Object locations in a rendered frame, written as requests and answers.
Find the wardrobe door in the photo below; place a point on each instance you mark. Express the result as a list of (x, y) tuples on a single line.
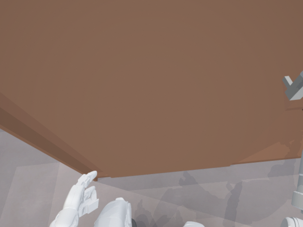
[(13, 109), (143, 87)]

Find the handle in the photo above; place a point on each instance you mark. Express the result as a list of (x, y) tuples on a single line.
[(294, 89)]

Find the left robot hand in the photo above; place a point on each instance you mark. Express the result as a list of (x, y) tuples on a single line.
[(78, 197)]

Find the right robot forearm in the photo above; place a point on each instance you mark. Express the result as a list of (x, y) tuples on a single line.
[(297, 198)]

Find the left robot forearm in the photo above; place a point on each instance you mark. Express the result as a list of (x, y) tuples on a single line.
[(66, 218)]

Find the robot left thigh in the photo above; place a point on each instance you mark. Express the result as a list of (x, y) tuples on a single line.
[(115, 214)]

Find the right robot upper arm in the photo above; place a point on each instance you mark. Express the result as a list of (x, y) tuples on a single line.
[(292, 222)]

